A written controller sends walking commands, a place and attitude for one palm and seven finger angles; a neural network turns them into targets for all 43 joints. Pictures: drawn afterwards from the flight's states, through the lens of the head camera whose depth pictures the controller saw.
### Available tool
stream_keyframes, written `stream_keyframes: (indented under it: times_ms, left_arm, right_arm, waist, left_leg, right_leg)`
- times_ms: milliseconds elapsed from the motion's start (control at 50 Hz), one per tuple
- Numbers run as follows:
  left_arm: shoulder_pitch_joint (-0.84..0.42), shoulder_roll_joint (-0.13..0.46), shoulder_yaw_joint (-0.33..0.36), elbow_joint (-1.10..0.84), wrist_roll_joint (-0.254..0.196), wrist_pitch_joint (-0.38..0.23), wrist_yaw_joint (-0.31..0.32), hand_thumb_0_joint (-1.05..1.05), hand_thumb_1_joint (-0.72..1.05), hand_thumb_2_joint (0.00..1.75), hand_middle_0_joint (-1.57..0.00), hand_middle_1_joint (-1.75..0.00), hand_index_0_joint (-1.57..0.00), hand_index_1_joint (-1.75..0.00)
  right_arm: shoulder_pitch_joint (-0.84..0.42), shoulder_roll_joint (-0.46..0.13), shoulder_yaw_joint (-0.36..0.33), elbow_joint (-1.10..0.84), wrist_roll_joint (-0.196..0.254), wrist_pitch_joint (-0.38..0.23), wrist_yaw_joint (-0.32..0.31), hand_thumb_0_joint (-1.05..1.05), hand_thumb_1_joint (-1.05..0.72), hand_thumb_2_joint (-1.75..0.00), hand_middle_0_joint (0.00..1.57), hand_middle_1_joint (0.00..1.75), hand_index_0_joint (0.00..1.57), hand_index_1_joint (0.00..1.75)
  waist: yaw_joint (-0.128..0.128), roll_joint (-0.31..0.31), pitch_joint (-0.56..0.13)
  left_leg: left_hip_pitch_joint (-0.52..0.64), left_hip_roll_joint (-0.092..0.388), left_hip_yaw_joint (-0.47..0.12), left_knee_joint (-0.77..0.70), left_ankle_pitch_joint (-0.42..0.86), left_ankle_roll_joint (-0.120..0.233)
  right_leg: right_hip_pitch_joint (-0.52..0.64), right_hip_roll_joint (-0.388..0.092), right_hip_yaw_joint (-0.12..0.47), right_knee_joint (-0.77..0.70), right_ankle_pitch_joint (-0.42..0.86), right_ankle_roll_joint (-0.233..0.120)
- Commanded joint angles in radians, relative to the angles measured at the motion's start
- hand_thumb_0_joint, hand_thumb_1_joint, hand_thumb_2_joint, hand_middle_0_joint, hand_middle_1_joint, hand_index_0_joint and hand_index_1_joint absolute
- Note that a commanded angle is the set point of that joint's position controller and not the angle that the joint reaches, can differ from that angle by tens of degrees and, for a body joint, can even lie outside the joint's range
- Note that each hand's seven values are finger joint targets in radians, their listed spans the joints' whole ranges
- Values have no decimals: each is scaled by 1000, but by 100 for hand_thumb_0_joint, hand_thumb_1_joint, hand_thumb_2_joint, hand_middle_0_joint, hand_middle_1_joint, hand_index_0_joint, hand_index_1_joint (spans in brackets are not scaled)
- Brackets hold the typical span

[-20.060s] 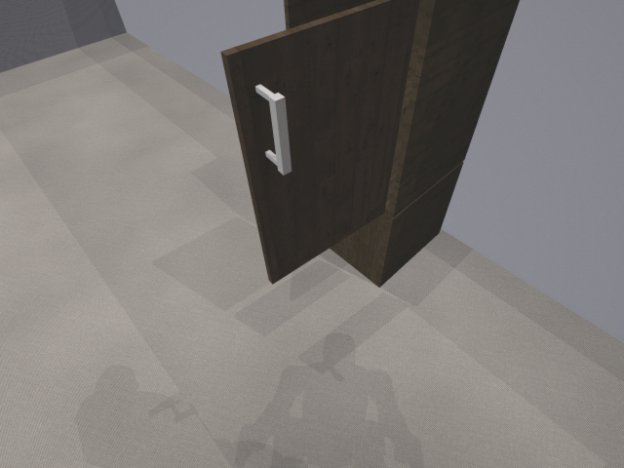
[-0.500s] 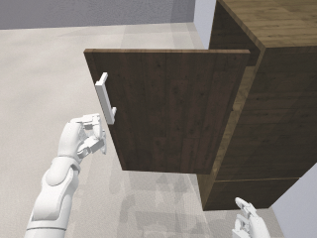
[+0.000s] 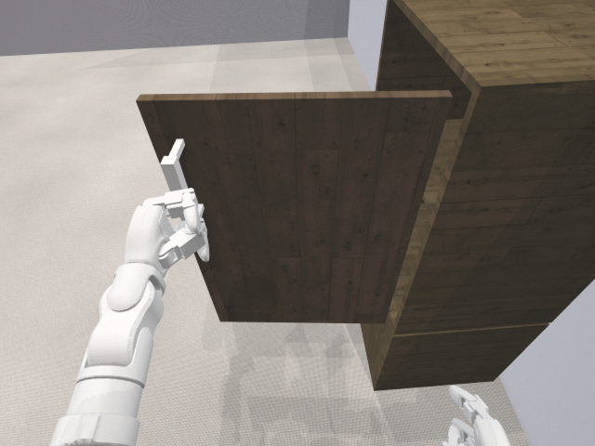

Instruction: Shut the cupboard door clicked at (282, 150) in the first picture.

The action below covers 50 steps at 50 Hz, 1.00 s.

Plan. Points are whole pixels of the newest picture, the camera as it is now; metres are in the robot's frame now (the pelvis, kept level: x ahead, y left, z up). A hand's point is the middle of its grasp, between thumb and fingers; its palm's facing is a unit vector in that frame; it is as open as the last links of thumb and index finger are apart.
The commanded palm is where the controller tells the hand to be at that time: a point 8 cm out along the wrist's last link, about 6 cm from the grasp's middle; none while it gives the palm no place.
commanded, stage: bring the fist close to the handle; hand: left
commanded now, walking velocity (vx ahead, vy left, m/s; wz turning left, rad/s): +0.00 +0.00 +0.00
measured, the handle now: (186, 190) +0.44 +0.19 +0.12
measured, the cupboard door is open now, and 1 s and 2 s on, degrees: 84 77 70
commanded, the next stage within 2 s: push the door shut along its arc in 0.20 s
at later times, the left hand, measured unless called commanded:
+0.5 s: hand (194, 235) +0.36 +0.16 +0.12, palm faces +0.01 -1.00 -0.03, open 3.1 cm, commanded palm +0.34 +0.21 +0.13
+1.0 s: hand (200, 201) +0.41 +0.16 +0.13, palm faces -0.11 -0.99 -0.04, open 3.2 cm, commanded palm +0.41 +0.20 +0.13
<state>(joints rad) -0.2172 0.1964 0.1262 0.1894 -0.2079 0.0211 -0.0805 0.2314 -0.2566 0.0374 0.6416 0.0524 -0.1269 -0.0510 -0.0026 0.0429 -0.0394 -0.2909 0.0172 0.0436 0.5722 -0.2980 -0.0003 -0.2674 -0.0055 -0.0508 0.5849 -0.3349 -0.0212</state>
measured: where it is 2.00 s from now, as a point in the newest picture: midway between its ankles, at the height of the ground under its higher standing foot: outside the picture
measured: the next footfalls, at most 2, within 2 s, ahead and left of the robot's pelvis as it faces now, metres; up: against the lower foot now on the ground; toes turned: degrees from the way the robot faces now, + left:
none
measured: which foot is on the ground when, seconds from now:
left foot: down 0.00-1.00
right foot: down 0.00-1.00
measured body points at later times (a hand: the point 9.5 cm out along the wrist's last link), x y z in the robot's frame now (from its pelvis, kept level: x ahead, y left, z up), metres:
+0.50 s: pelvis +0.00 +0.00 +0.00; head +0.00 -0.02 +0.45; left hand +0.35 +0.22 +0.12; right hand +0.17 -0.24 -0.09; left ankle +0.00 +0.12 -0.73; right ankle -0.02 -0.10 -0.73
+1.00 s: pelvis -0.01 +0.01 +0.00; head +0.03 +0.00 +0.44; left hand +0.41 +0.22 +0.13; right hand +0.10 -0.25 -0.12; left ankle +0.00 +0.12 -0.73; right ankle -0.02 -0.10 -0.73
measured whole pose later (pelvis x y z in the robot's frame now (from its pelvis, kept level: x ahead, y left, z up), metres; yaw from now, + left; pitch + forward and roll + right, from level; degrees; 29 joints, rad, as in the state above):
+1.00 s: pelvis -0.01 +0.01 +0.00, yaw +2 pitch +4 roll +0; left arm -0.66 0.33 0.14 0.78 -0.22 -0.14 -0.25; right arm 0.29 -0.28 0.03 0.70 0.06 -0.10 -0.06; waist -0.04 0.03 -0.02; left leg -0.41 0.00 0.02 0.63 -0.31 0.01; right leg -0.36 -0.02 -0.08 0.62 -0.34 -0.01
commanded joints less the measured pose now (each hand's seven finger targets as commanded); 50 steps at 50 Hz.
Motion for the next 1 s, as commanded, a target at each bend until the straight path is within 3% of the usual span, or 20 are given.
stream_keyframes:
  times_ms: [0,20,80,100,120,200,220,280,320,360,420,480,540,620,660,720,760,820,940,980]
  left_arm:
    - [-256,172,104,-182,0,-64,12,0,90,90,-130,-150,-130,-150]
    - [-260,203,123,-164,6,-58,16,0,90,90,-130,-150,-130,-150]
    - [-324,193,103,-210,8,-60,14,0,90,90,-130,-150,-130,-150]
    - [-345,160,66,-242,7,-67,7,0,90,90,-130,-150,-130,-150]
    - [-350,195,94,-248,5,-76,9,0,90,90,-130,-150,-130,-150]
    - [-340,167,70,-267,-11,-105,-17,0,90,90,-130,-150,-130,-150]
    - [-312,175,79,-241,-13,-103,-19,0,90,90,-130,-150,-130,-150]
    - [-304,131,43,-185,-17,-81,-32,0,90,90,-130,-150,-130,-150]
    - [-320,183,73,-127,-12,-62,-34,0,90,90,-130,-150,-130,-150]
    - [-412,183,57,-116,-8,-53,-42,0,90,90,-130,-150,-130,-150]
    - [-520,270,112,-89,-4,-71,-42,0,90,90,-130,-150,-130,-150]
    - [-625,240,82,-86,-15,-118,-60,0,90,90,-130,-150,-130,-150]
    - [-639,265,98,4,-17,-144,-82,0,90,90,-130,-150,-130,-150]
    - [-661,276,101,156,-24,-139,-119,0,90,90,-130,-150,-130,-150]
    - [-713,231,59,143,-25,-152,-135,0,90,90,-130,-150,-130,-150]
    - [-735,271,81,188,-22,-167,-144,0,90,90,-130,-150,-130,-150]
    - [-806,212,24,198,-22,-182,-158,0,90,90,-130,-150,-130,-150]
    - [-857,262,52,276,-18,-198,-170,0,90,90,-130,-150,-130,-150]
    - [-1041,202,-26,369,-16,-237,-205,0,90,90,-130,-150,-130,-150]
    - [-1055,222,-3,423,-15,-248,-210,0,90,90,-130,-150,-130,-150]
  right_arm:
    - [-114,-101,-41,-171,5,-38,4,0,-90,-90,20,30,20,30]
    - [-112,-108,-43,-168,4,-31,2,0,-90,-90,20,30,20,30]
    - [-122,-102,-42,-175,7,-28,-1,0,-90,-90,20,30,20,30]
    - [-123,-99,-40,-181,7,-31,-1,0,-90,-90,20,30,20,30]
    - [-120,-104,-44,-178,3,-34,-5,0,-90,-90,20,30,20,30]
    - [-111,-99,-43,-169,4,-45,-8,0,-90,-90,20,30,20,30]
    - [-108,-104,-46,-166,3,-46,-8,0,-90,-90,20,30,20,30]
    - [-108,-102,-42,-159,11,-44,-8,0,-90,-90,20,30,20,30]
    - [-99,-117,-44,-147,10,-35,-12,0,-90,-90,20,30,20,30]
    - [-108,-114,-38,-150,14,-25,-16,0,-90,-90,20,30,20,30]
    - [-102,-123,-38,-140,7,-16,-26,0,-90,-90,20,30,20,30]
    - [-105,-112,-33,-140,8,-24,-27,0,-90,-90,20,30,20,30]
    - [-79,-119,-38,-124,6,-25,-26,0,-90,-90,20,30,20,30]
    - [-49,-135,-42,-107,11,-15,-24,0,-90,-90,20,30,20,30]
    - [-47,-131,-46,-113,14,-18,-21,0,-90,-90,20,30,20,30]
    - [-21,-143,-52,-101,11,-13,-20,0,-90,-90,20,30,20,30]
    - [-13,-138,-54,-97,14,-17,-17,0,-90,-90,20,30,20,30]
    - [12,-153,-57,-78,10,-10,-19,0,-90,-90,20,30,20,30]
    - [41,-154,-58,-52,11,-20,-15,0,-90,-90,20,30,20,30]
    - [60,-162,-61,-40,7,-23,-15,0,-90,-90,20,30,20,30]
  waist:
    - [25,-89,-189]
    - [27,-114,-175]
    - [16,-43,-172]
    - [10,-26,-194]
    - [8,-51,-207]
    - [4,-24,-256]
    - [2,-62,-239]
    - [-7,-63,-187]
    - [-15,-112,-148]
    - [-27,-83,-133]
    - [-30,-83,-174]
    - [-33,-13,-247]
    - [-34,-8,-281]
    - [-47,-76,-238]
    - [-54,-48,-256]
    - [-58,-54,-274]
    - [-75,-40,-272]
    - [-85,-67,-259]
    - [-124,9,-271]
    - [-122,-5,-291]
  left_leg:
    - [97,-24,-11,-53,250,25]
    - [87,-23,-11,-53,229,27]
    - [112,-24,-10,-55,216,28]
    - [130,-24,-11,-55,227,28]
    - [133,-22,-12,-46,235,31]
    - [161,-24,-18,-42,269,27]
    - [151,-22,-18,-38,263,30]
    - [130,-24,-22,-48,218,27]
    - [104,-24,-23,-46,184,32]
    - [100,-27,-25,-52,154,32]
    - [109,-25,-31,-44,154,35]
    - [147,-28,-34,-38,195,31]
    - [153,-25,-38,-27,236,30]
    - [108,-26,-41,-23,226,30]
    - [125,-27,-43,-24,236,31]
    - [128,-25,-45,-12,250,33]
    - [138,-25,-50,-10,248,33]
    - [118,-26,-54,-7,212,37]
    - [152,-23,-75,3,186,32]
    - [157,-20,-86,7,189,27]
  right_leg:
    - [53,-1,17,-80,367,15]
    - [54,-2,23,-90,339,17]
    - [37,2,28,-97,314,12]
    - [40,3,24,-92,324,11]
    - [50,3,31,-94,337,14]
    - [64,8,21,-78,381,9]
    - [58,7,22,-84,377,15]
    - [19,7,14,-93,323,15]
    - [5,3,26,-110,284,20]
    - [-16,0,26,-114,240,18]
    - [-5,-2,38,-114,223,16]
    - [9,0,35,-91,270,6]
    - [16,1,30,-75,318,4]
    - [-3,2,26,-77,323,6]
    - [-17,4,22,-69,328,4]
    - [-17,5,22,-66,337,3]
    - [-51,9,17,-59,329,3]
    - [-69,10,20,-64,286,3]
    - [-159,14,11,-48,226,-4]
    - [-173,17,7,-39,214,-8]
